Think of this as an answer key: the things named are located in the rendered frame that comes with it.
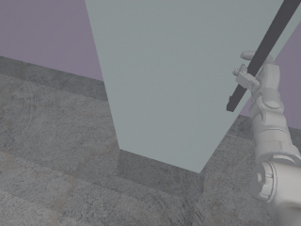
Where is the handle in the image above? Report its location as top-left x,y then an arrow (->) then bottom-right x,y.
226,0 -> 301,112

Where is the fridge door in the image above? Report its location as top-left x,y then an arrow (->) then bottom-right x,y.
85,0 -> 301,173

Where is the robot right hand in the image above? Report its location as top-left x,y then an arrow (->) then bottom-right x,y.
232,50 -> 280,96

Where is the robot right upper arm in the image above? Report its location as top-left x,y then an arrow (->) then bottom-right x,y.
249,160 -> 301,226

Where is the robot right forearm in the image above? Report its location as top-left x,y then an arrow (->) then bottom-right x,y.
248,88 -> 301,168

